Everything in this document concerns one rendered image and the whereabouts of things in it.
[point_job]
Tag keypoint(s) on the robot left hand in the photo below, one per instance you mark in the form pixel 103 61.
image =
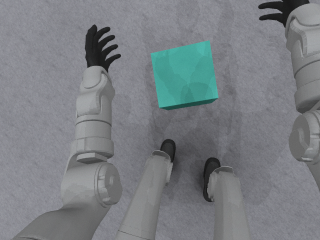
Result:
pixel 94 54

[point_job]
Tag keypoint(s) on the right robot upper arm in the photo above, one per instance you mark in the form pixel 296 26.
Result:
pixel 304 141

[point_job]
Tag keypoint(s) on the robot right forearm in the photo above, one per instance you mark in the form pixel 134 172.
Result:
pixel 302 32

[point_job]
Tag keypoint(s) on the right robot foot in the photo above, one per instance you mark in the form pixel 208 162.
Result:
pixel 210 165

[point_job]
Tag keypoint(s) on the left robot upper arm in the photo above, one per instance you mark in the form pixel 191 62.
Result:
pixel 88 192

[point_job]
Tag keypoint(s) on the robot right thigh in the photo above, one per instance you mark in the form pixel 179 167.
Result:
pixel 231 221

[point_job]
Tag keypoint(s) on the carton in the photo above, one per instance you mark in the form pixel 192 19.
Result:
pixel 184 76

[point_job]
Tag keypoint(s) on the robot left forearm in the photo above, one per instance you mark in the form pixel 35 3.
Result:
pixel 93 120

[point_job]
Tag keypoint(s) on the robot right hand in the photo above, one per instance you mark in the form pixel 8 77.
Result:
pixel 286 7

